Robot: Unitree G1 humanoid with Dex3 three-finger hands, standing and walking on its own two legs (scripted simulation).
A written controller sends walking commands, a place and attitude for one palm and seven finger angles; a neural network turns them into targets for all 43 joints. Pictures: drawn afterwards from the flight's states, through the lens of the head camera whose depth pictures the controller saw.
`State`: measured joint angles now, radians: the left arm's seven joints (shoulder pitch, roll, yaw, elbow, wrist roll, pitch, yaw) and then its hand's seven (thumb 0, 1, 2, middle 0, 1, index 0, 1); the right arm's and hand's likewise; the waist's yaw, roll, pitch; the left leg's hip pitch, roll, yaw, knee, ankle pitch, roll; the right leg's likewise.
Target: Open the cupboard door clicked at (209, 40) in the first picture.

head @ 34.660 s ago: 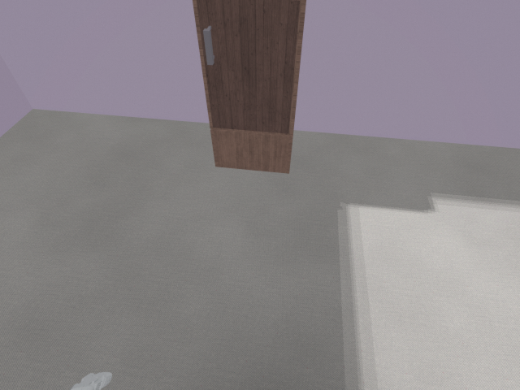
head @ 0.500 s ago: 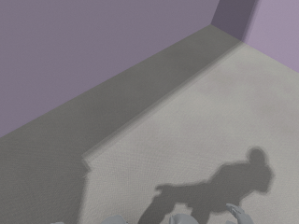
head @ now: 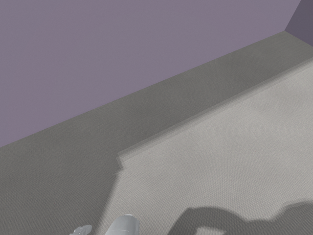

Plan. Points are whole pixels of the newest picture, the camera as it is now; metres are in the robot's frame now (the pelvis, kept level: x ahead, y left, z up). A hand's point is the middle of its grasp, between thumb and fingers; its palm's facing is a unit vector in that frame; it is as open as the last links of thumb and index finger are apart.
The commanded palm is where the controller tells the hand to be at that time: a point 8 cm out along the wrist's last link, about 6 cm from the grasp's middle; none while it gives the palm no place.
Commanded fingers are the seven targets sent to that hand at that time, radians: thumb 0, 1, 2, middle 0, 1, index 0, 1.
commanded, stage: turn to face it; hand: left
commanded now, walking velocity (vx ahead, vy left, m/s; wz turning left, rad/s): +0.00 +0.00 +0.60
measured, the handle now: out of the picture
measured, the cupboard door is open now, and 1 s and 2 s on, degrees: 47 47 47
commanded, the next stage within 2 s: none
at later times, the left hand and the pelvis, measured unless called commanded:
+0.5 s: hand out of the picture +0.03 +0.24 -0.16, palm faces +0.30 -0.91 -0.28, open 7.4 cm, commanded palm none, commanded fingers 0.00 0.90 0.90 -0.20 -0.30 -0.20 -0.30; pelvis +0.00 -0.01 +0.00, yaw +18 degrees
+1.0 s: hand out of the picture -0.07 +0.15 -0.19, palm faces +0.61 -0.76 -0.23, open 7.4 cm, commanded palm none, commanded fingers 0.00 0.90 0.90 -0.20 -0.30 -0.20 -0.30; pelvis +0.02 -0.04 -0.02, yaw +37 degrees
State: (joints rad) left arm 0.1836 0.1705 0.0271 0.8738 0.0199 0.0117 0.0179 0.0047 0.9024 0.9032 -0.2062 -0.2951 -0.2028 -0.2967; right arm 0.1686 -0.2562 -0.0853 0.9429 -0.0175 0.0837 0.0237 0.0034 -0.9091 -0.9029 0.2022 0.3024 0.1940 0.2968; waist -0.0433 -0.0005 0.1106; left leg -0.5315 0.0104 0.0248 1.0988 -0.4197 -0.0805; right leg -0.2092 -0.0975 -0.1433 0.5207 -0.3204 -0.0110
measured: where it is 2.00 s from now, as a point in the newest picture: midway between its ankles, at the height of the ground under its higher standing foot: outside the picture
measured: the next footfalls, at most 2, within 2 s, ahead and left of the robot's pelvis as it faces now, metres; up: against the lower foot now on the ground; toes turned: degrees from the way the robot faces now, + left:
left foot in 0.18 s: +0.04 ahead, +0.13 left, +0.00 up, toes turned +14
right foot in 0.58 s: +0.08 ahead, -0.13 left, +0.00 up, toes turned +19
